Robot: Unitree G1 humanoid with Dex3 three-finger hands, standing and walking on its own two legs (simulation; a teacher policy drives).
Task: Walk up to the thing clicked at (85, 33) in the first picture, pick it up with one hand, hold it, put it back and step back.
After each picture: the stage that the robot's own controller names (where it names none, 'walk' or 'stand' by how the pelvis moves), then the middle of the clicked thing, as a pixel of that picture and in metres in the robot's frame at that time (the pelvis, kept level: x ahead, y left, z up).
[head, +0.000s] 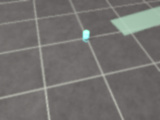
stand; (86, 36) +1.46 -0.05 -0.72
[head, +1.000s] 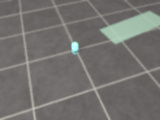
walk; (75, 48) +1.33 +0.19 -0.71
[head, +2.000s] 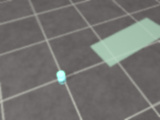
walk; (61, 77) +0.81 +0.26 -0.71
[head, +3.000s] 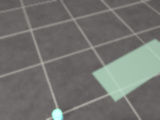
walk; (57, 116) +0.46 +0.23 -0.71
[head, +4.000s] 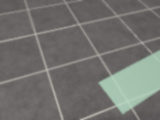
stand; out of the picture +0.38 +0.14 -0.71
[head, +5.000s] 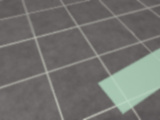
stand; out of the picture +0.39 +0.16 -0.72
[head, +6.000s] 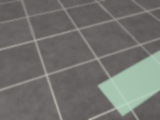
stand; out of the picture +0.39 +0.16 -0.72
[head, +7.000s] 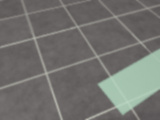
stand; out of the picture +0.38 +0.16 -0.72
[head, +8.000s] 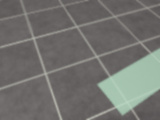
go down; out of the picture +0.37 +0.16 -0.72
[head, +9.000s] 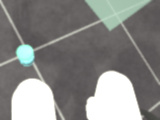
go down; (26, 56) +0.47 +0.18 -0.31
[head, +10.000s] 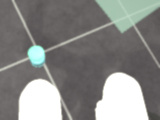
approach; (37, 56) +0.46 +0.16 -0.30
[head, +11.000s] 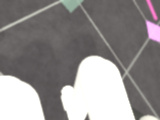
close in; out of the picture +0.46 +0.20 -0.23
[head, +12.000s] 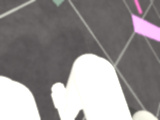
close; out of the picture +0.45 +0.21 -0.23
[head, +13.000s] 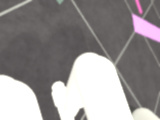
lift; out of the picture +0.44 +0.20 -0.24
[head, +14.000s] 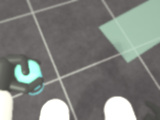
lift; (31, 78) +0.34 +0.18 -0.03
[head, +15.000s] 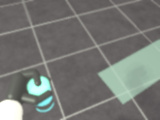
hold; (41, 94) +0.30 +0.16 +0.00
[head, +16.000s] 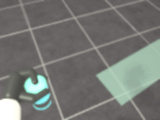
hold; (39, 93) +0.31 +0.17 -0.01
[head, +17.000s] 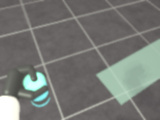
hold; (37, 90) +0.32 +0.17 +0.00
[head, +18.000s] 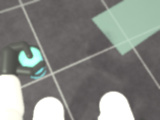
crouch; (33, 64) +0.41 +0.16 -0.08
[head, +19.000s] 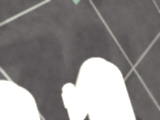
lower; out of the picture +0.46 +0.23 -0.23
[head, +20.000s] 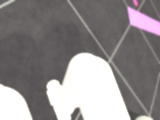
lower; out of the picture +0.46 +0.24 -0.24
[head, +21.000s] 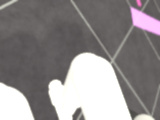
lower; out of the picture +0.46 +0.24 -0.24
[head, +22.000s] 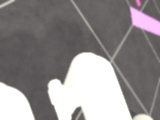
lower; out of the picture +0.47 +0.23 -0.24
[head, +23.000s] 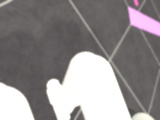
lower; out of the picture +0.47 +0.23 -0.25
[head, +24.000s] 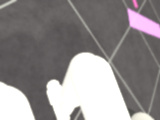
withdraw; out of the picture +0.46 +0.22 -0.25
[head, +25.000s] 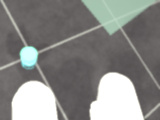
stand; (29, 58) +0.46 +0.17 -0.29
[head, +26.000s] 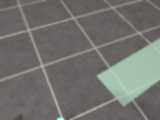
stand; out of the picture +0.39 +0.15 -0.64
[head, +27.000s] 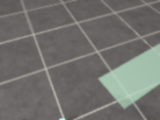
stand; out of the picture +0.42 +0.16 -0.66
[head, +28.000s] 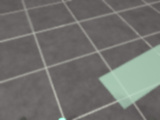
stand; out of the picture +0.41 +0.15 -0.66
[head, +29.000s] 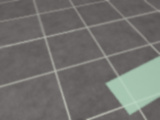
stand; out of the picture +0.42 +0.14 -0.72
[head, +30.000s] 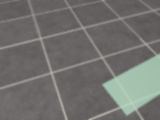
stand; out of the picture +0.40 +0.15 -0.72
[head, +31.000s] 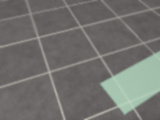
walk; out of the picture +0.40 +0.16 -0.72
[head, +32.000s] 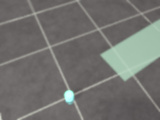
walk; (69, 97) +0.52 +0.15 -0.71
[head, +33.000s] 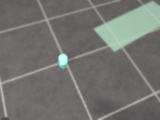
walk; (63, 61) +0.81 +0.16 -0.69
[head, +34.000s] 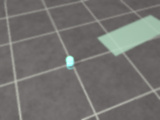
stand; (70, 62) +1.03 +0.16 -0.70
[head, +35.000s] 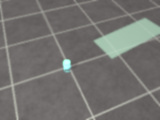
stand; (67, 65) +1.02 +0.16 -0.73
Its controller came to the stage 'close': yes
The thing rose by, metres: 0.70
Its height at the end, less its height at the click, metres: +0.00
